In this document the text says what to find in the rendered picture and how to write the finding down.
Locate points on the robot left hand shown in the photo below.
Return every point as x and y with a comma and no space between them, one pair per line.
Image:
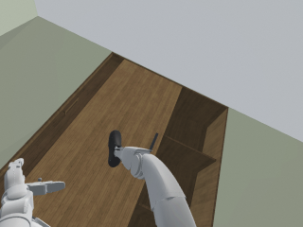
15,176

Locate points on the handle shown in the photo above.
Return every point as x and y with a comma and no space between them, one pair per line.
70,104
153,142

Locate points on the wardrobe door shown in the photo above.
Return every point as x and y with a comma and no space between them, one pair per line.
48,137
137,103

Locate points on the robot left forearm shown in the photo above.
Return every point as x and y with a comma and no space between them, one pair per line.
16,207

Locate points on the robot right shin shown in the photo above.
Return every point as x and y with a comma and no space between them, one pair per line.
126,154

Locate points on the right robot thigh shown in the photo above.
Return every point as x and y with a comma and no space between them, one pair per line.
167,199

